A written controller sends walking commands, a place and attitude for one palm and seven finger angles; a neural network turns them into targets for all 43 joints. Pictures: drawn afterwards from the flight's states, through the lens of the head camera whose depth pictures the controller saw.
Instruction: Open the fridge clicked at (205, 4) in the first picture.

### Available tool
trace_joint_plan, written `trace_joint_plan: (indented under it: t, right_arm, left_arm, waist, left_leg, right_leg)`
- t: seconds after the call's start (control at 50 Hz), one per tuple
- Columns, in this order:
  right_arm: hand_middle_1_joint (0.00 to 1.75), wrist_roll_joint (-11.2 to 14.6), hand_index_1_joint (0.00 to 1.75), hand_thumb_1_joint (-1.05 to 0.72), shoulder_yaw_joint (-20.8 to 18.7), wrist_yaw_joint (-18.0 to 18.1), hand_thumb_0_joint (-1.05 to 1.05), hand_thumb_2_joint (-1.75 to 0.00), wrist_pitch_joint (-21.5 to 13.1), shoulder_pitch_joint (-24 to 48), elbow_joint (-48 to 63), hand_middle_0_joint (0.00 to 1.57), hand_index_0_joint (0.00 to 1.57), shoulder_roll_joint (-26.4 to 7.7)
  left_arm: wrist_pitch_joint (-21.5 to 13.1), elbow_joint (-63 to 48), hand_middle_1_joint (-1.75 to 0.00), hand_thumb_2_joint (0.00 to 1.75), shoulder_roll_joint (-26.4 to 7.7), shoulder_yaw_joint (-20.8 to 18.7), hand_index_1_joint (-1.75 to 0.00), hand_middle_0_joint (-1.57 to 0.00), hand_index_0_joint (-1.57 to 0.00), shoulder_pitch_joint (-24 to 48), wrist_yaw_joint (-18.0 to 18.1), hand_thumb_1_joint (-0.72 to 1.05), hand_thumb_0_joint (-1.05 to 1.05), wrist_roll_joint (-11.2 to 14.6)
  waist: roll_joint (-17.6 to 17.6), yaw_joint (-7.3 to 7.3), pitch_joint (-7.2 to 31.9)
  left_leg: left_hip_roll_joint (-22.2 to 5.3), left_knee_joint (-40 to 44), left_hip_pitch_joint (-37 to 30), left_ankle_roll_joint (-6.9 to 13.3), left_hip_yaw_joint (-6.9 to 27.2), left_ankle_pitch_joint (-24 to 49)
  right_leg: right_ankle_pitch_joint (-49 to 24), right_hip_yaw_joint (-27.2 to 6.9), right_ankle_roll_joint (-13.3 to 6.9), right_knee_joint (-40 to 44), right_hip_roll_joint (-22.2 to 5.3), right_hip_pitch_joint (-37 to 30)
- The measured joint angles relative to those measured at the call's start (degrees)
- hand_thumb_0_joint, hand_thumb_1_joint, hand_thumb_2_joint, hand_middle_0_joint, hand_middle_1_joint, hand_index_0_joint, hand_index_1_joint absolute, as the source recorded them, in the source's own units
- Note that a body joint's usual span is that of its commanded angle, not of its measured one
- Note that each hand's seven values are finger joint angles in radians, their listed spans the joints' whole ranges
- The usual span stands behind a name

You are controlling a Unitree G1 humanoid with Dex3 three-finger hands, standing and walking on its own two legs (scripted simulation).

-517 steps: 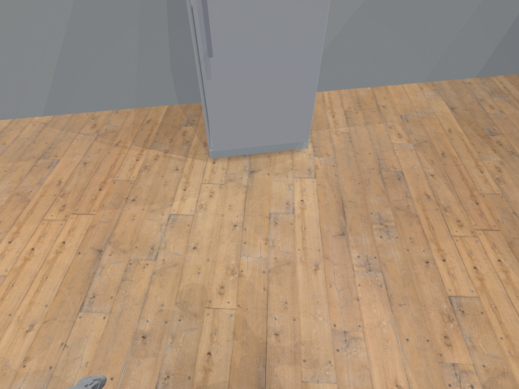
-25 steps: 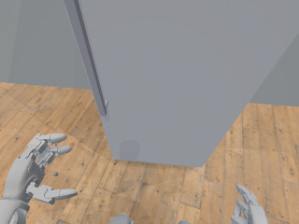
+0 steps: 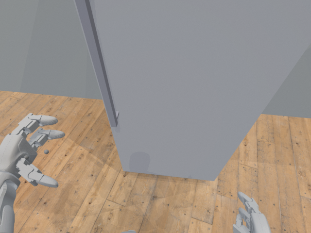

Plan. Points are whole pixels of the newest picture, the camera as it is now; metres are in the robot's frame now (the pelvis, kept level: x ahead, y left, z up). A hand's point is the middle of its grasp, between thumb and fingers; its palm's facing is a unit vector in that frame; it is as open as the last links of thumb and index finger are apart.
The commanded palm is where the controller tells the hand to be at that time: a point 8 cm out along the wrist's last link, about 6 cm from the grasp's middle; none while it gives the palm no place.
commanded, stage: raise the hand to about handle height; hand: left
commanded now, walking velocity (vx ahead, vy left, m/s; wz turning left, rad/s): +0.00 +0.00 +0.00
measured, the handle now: (105, 75) +0.50 +0.19 +0.13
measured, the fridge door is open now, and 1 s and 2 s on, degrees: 0 0 0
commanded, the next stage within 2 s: move the hooked fingers beside the handle in 0.50 s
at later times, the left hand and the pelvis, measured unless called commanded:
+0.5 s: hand (49, 149) +0.27 +0.27 +0.09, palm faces +0.00 -1.00 -0.04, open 14.0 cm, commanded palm +0.24 +0.32 +0.10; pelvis +0.00 +0.00 +0.00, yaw -1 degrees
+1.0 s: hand (59, 134) +0.32 +0.26 +0.09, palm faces -0.04 -1.00 -0.01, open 14.0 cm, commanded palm +0.29 +0.31 +0.09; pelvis +0.00 +0.00 +0.00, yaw -1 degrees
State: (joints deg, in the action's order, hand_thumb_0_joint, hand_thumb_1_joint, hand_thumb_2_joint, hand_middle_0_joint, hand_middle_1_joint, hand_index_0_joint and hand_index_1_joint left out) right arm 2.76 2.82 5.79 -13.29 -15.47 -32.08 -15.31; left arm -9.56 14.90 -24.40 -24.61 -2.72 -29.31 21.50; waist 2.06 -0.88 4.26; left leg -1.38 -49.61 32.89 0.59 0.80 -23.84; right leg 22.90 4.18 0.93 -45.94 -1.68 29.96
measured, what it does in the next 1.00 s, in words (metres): stands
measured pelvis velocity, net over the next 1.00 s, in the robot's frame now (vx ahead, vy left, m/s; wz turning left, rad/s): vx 0.00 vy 0.00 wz -0.01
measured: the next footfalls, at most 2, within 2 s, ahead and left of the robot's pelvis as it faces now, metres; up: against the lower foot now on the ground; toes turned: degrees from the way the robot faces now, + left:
none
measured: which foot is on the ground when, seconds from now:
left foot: down 0.00-1.00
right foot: down 0.00-1.00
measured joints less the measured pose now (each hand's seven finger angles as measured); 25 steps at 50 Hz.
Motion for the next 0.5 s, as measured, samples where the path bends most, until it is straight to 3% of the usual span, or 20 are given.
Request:
trace_joint_plan:
  t: [0.22,0.5]
  right_arm:
    - [0.30,0.02,0.30,-0.90,-1.23,-0.35,0.01,-0.89,0.32,-1.33,0.35,0.20,0.20,-1.24]
    - [0.30,-0.01,0.30,-0.90,-0.72,0.07,0.01,-0.89,0.43,-0.69,0.03,0.20,0.20,-0.20]
  left_arm:
    - [0.38,3.02,-1.20,0.30,-0.13,-0.78,-1.19,-0.30,-0.30,1.23,-1.41,-0.50,-0.02,0.16]
    - [-0.44,2.63,-1.20,0.30,0.38,-0.78,-1.20,-0.31,-0.30,1.10,-0.88,-0.50,-0.02,0.06]
  waist:
    - [-0.37,0.83,-0.17]
    - [-0.38,0.46,-0.15]
  left_leg:
    - [-0.08,1.93,-0.92,0.07,-0.97,0.81]
    - [-0.11,2.03,-1.28,-0.09,-0.64,0.89]
  right_leg:
    - [-0.83,-0.94,0.06,1.32,0.08,-0.25]
    - [-0.81,-0.65,-0.09,1.45,0.16,-0.74]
